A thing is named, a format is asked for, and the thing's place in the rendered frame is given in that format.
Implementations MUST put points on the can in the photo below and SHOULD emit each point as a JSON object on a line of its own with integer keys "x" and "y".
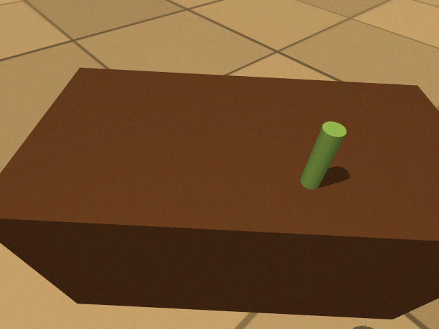
{"x": 326, "y": 146}

